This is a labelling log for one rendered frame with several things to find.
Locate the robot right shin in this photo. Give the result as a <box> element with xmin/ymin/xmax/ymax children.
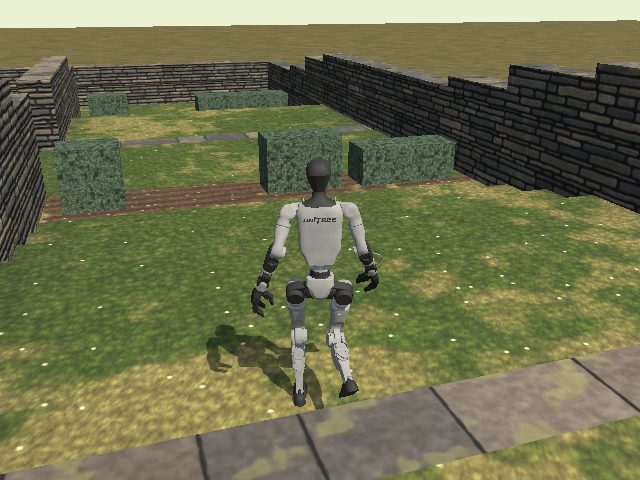
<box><xmin>331</xmin><ymin>332</ymin><xmax>353</xmax><ymax>384</ymax></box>

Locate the right robot hand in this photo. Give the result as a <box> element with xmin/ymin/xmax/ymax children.
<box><xmin>356</xmin><ymin>272</ymin><xmax>379</xmax><ymax>292</ymax></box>

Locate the robot left shin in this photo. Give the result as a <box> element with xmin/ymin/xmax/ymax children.
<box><xmin>291</xmin><ymin>329</ymin><xmax>305</xmax><ymax>394</ymax></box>

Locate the left robot upper arm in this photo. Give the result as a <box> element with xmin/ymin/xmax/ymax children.
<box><xmin>270</xmin><ymin>202</ymin><xmax>299</xmax><ymax>260</ymax></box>

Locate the left robot forearm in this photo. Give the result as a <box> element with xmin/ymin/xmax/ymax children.
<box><xmin>255</xmin><ymin>243</ymin><xmax>279</xmax><ymax>292</ymax></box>

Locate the right robot upper arm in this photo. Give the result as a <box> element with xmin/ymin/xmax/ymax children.
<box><xmin>340</xmin><ymin>201</ymin><xmax>369</xmax><ymax>256</ymax></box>

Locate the right robot forearm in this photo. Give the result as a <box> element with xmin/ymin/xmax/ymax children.
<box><xmin>359</xmin><ymin>240</ymin><xmax>377</xmax><ymax>276</ymax></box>

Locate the left robot hand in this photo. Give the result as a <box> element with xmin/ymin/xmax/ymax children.
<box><xmin>251</xmin><ymin>288</ymin><xmax>274</xmax><ymax>317</ymax></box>

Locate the robot shin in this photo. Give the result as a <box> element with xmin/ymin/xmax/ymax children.
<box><xmin>331</xmin><ymin>332</ymin><xmax>353</xmax><ymax>384</ymax></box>
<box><xmin>291</xmin><ymin>329</ymin><xmax>305</xmax><ymax>394</ymax></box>

